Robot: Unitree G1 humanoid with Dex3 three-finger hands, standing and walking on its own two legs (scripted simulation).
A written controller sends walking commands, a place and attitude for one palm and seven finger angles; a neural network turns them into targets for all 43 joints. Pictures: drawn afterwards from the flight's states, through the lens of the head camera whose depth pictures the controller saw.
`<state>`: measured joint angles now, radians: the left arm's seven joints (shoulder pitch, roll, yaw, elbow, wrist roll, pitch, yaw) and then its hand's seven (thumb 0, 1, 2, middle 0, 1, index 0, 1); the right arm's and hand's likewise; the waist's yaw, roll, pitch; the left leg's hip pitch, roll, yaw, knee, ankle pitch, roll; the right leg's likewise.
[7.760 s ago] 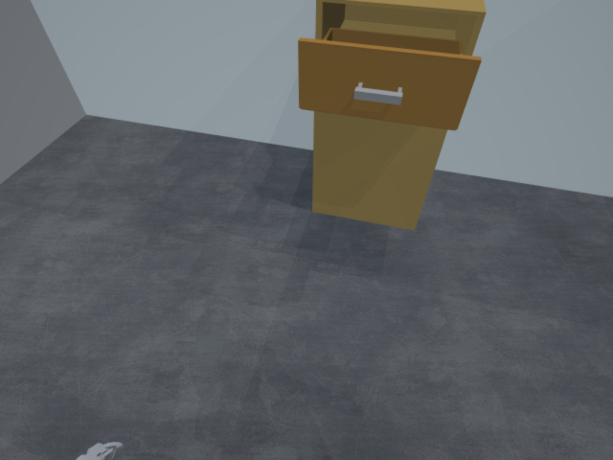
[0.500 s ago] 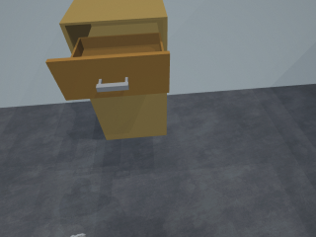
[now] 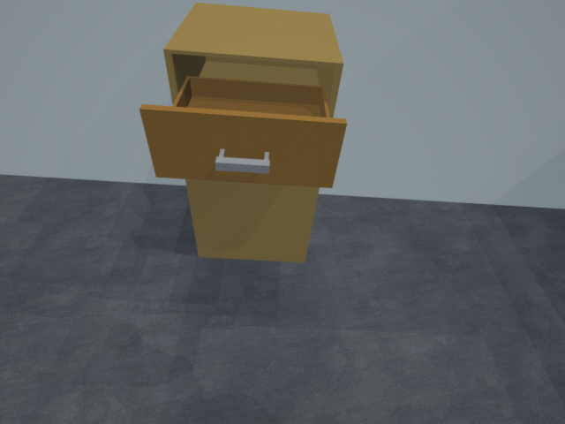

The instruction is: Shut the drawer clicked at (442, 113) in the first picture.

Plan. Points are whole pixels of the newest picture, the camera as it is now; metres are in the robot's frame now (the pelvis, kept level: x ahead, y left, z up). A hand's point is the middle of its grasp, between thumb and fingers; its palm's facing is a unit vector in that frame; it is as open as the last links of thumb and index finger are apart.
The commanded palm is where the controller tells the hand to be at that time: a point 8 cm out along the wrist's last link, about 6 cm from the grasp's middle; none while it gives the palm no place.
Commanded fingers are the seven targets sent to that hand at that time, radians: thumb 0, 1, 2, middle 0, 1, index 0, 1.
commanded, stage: take the last steps up to it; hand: left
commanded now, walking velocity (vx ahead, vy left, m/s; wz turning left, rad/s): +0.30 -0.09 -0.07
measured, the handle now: (243, 159) +0.63 +0.13 +0.02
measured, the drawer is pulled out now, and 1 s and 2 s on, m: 0.29 0.29 0.29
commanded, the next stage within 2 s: come to a stop and stand still in 0.96 s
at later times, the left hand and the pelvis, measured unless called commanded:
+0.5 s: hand (228, 380) +0.24 +0.10 -0.17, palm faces -0.02 -0.98 -0.20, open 7.3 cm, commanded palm none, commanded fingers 0.00 0.90 0.90 -0.20 -0.30 -0.20 -0.30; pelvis +0.14 -0.07 -0.01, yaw -1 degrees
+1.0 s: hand (218, 358) +0.28 +0.13 -0.18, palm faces +0.04 -0.99 -0.14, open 7.4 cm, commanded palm none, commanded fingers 0.00 0.90 0.90 -0.20 -0.30 -0.20 -0.30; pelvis +0.29 -0.04 +0.01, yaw -1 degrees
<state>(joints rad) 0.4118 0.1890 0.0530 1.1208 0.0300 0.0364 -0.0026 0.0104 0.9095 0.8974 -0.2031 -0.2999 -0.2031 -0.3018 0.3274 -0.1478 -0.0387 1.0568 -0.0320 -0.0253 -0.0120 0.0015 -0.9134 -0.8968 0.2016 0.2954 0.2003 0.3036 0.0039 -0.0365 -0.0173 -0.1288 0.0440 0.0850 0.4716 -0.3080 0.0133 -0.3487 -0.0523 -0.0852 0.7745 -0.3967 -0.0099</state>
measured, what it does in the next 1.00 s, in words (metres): walks ahead: right foot, then left foot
